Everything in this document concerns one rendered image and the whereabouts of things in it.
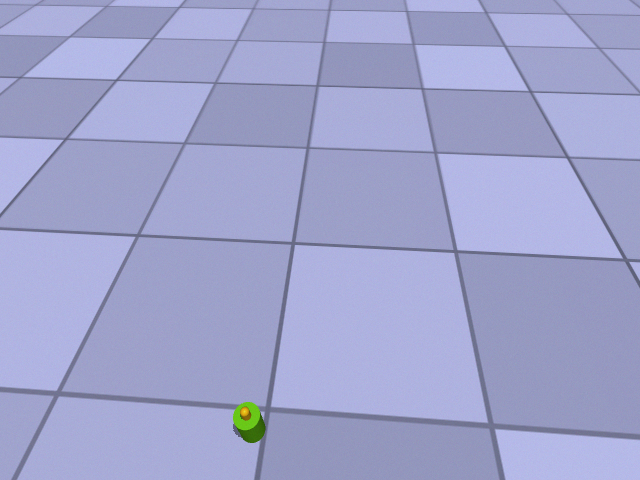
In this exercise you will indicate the bottle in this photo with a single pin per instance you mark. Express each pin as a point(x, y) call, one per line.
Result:
point(249, 422)

